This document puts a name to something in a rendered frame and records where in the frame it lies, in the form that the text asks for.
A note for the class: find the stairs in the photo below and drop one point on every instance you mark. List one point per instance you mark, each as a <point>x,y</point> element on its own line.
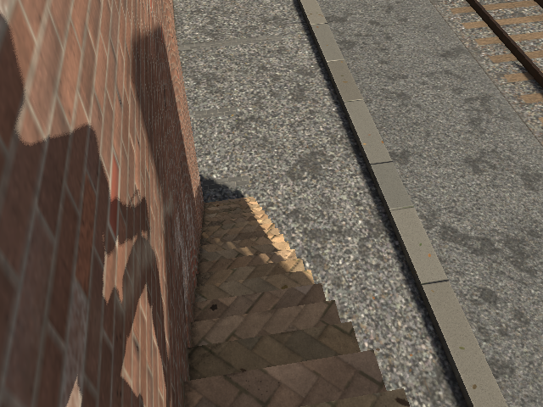
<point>263,333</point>

